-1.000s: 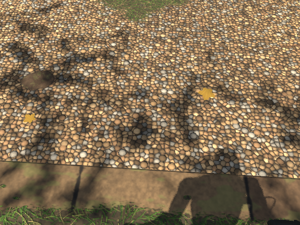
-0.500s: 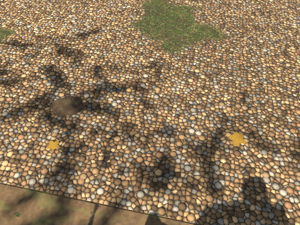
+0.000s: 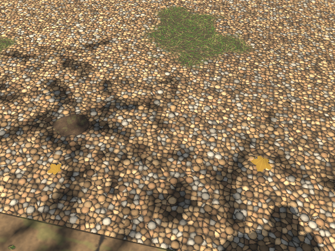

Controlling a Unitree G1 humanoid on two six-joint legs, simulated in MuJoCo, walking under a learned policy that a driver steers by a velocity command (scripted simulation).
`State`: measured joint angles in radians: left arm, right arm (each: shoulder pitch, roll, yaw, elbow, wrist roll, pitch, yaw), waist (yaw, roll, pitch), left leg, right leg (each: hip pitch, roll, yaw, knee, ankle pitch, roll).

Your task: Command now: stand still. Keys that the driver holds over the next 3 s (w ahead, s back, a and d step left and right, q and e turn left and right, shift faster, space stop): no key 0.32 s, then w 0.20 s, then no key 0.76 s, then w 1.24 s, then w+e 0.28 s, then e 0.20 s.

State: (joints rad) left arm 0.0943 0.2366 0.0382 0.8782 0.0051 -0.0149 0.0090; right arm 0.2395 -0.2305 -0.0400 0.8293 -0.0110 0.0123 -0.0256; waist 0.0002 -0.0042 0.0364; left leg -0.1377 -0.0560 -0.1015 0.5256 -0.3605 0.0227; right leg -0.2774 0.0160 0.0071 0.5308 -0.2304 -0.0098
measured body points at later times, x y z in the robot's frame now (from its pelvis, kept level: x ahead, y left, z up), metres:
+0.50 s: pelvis +0.01 -0.01 +0.00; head +0.01 -0.01 +0.45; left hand +0.09 +0.25 -0.14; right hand +0.03 -0.27 -0.14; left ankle -0.05 +0.11 -0.73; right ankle +0.03 -0.11 -0.73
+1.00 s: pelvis +0.09 -0.03 +0.00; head +0.10 -0.03 +0.45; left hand +0.14 +0.22 -0.15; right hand +0.19 -0.29 -0.13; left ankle +0.12 +0.10 -0.73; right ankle +0.04 -0.12 -0.73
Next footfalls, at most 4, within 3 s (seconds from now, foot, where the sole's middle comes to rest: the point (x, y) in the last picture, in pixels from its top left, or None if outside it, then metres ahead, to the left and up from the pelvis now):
0.92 left None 0.16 0.10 -0.77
1.58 left None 0.23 0.13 -0.77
2.12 right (197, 229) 0.60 -0.10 -0.77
2.66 left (141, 167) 0.90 0.15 -0.77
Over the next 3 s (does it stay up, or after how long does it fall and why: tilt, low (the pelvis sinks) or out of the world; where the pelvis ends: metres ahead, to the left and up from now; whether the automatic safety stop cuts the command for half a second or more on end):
stays up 0.88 0.06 0.01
